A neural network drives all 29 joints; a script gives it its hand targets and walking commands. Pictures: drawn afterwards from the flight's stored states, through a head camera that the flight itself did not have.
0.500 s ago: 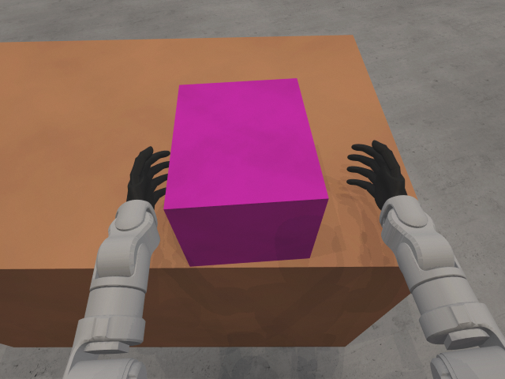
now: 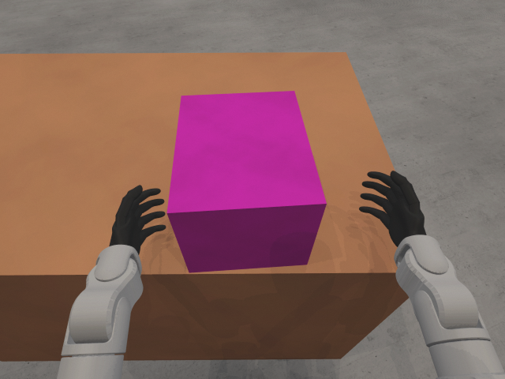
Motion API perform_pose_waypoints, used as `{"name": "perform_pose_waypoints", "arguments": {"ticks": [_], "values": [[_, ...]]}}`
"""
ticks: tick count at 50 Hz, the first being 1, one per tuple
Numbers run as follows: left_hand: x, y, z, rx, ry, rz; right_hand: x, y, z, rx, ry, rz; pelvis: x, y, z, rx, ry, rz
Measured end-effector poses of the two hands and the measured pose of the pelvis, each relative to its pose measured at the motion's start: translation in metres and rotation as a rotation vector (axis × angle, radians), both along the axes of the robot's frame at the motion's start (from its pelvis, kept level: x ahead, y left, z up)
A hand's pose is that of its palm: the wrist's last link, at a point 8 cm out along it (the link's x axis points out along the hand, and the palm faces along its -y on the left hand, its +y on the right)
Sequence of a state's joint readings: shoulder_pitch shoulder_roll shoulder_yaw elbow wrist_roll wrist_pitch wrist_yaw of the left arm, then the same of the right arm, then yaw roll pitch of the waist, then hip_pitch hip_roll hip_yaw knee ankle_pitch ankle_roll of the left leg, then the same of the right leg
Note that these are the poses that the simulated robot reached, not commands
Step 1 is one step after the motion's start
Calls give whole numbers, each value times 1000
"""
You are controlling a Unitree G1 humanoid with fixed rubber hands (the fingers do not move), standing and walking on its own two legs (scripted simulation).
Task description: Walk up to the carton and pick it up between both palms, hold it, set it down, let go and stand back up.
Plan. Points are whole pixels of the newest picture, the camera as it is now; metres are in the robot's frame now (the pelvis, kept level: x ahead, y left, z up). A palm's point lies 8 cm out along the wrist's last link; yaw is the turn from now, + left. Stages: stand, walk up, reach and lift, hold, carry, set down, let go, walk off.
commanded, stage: set down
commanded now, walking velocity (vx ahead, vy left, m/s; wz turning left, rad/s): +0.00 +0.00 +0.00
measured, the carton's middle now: (243, 179) +0.43 +0.05 +0.06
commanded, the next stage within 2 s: none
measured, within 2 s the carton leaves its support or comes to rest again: neither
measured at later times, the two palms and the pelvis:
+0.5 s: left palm (101, 296) +0.21 +0.22 +0.08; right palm (411, 280) +0.24 -0.19 +0.08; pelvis +0.01 +0.01 +0.00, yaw -2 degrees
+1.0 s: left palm (104, 312) +0.19 +0.22 +0.06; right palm (427, 317) +0.20 -0.21 +0.05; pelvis +0.01 +0.01 +0.00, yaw -2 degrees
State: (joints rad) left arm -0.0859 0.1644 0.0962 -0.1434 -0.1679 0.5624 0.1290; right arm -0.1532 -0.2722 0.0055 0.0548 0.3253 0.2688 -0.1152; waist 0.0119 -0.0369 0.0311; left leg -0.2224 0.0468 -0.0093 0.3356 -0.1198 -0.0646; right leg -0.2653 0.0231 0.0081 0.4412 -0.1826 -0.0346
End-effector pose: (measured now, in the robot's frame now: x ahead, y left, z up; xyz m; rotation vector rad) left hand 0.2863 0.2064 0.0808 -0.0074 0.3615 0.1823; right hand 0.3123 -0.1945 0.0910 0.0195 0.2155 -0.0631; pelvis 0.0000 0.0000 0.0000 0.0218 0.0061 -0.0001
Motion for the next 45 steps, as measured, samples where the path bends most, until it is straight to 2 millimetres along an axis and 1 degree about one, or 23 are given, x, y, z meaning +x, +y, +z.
{"name": "perform_pose_waypoints", "arguments": {"ticks": [4,8,14,17,20,25,28,32,37,40,45], "values": [[-4,2,2,4,-11,12,-13,-2,-6,-3,36,10,2,1,1,1,-11,-14],[-6,4,8,12,-22,26,-21,5,-11,14,58,31,4,2,1,1,-15,-19],[-18,2,17,30,-23,14,-30,17,-7,46,29,57,7,5,3,-5,-25,-14],[-32,0,16,31,-9,7,-38,17,-5,52,12,53,10,7,4,-7,-40,-15],[-50,1,12,25,12,12,-51,13,-7,45,15,40,13,8,5,-8,-60,-19],[-81,11,2,29,39,55,-74,7,-16,16,63,22,14,8,5,-7,-84,-27],[-91,17,2,35,35,78,-83,5,-18,4,85,20,13,7,4,-4,-84,-28],[-95,18,8,33,-1,74,-88,5,-14,7,78,21,10,5,4,-3,-78,-28],[-94,8,16,16,-30,31,-93,3,-10,15,64,18,8,4,5,-7,-84,-30],[-93,2,10,12,1,7,-97,-2,-16,8,86,-1,7,5,5,-8,-95,-31],[-93,3,-11,27,104,4,-107,-10,-32,-7,153,-39,7,6,5,-5,-105,-36]]}}
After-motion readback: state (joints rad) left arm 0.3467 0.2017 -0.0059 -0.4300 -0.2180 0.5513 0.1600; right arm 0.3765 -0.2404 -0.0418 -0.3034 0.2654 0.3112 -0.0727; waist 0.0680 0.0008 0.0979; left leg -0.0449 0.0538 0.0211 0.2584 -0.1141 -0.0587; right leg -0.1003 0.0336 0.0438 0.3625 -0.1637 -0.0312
